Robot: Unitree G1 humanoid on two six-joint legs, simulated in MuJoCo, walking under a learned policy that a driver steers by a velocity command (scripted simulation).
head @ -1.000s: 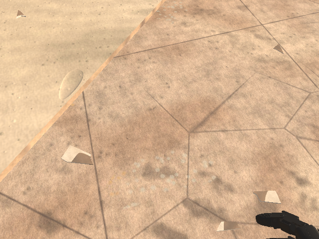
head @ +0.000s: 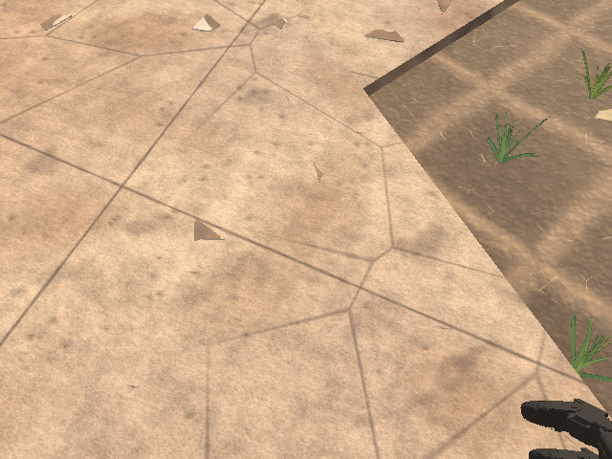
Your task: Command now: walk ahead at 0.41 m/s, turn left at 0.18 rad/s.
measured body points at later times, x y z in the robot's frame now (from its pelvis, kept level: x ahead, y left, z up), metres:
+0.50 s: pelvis +0.19 +0.02 +0.02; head +0.22 +0.03 +0.47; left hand +0.29 +0.34 -0.05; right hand +0.43 -0.22 -0.07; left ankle +0.18 +0.12 -0.71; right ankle +0.31 -0.06 -0.72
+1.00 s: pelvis +0.20 +0.06 +0.02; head +0.21 +0.11 +0.46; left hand +0.06 +0.36 -0.09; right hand +0.53 +0.01 -0.05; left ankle +0.13 +0.13 -0.71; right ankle +0.30 -0.07 -0.67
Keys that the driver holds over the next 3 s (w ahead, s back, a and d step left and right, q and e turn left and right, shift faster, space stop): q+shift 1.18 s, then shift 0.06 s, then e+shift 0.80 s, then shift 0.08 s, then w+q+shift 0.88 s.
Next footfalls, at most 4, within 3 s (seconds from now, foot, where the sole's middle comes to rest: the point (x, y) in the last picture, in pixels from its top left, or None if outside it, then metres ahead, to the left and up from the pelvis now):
0.48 right None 0.35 -0.04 -0.75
0.94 left None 0.15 0.17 -0.75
1.38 right None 0.37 0.09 -0.75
1.68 left None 0.15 0.16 -0.75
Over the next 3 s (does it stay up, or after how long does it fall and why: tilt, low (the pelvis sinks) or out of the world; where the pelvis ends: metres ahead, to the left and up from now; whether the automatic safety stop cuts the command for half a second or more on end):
stays up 0.60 0.44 0.02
